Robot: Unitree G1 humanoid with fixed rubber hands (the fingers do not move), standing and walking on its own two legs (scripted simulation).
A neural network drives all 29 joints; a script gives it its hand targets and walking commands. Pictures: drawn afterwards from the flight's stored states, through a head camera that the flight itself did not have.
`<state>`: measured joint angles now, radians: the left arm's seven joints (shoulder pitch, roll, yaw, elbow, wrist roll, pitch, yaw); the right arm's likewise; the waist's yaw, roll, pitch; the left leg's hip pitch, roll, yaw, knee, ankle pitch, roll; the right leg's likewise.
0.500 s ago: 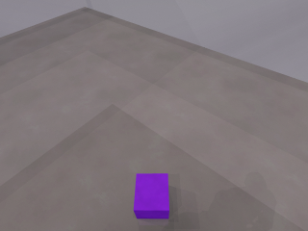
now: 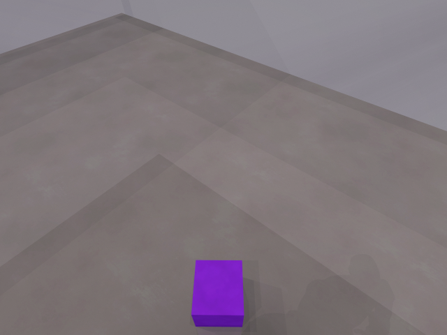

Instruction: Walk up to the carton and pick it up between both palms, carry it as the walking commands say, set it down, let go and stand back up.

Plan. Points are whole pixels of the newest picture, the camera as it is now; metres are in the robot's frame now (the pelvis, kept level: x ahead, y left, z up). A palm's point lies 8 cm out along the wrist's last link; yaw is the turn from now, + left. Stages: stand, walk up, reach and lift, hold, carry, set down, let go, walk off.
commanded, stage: walk up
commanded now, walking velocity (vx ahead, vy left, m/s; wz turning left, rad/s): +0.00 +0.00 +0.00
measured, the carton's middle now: (218, 293) +0.42 +0.04 -0.69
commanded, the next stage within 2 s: stand in 0.78 s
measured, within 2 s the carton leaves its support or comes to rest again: neither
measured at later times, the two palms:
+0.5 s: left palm out of the picture +0.05 +0.23 -0.14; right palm out of the picture +0.04 -0.24 -0.14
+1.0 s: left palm out of the picture +0.08 +0.24 -0.14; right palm out of the picture +0.07 -0.25 -0.14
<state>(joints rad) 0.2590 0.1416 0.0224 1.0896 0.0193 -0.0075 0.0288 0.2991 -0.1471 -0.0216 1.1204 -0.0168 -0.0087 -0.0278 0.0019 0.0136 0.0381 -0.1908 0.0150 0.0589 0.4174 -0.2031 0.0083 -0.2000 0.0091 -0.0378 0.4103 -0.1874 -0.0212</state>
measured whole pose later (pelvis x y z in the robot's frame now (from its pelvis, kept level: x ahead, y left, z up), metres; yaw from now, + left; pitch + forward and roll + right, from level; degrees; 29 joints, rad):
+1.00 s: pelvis +0.04 -0.01 +0.00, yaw -1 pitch -2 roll +0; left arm 0.19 0.22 0.01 1.13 0.00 -0.04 0.03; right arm 0.19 -0.21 -0.02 1.13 -0.01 -0.02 -0.03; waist 0.01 0.00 0.06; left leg -0.11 0.03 0.06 0.40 -0.26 -0.01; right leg -0.13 0.02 -0.03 0.41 -0.25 -0.03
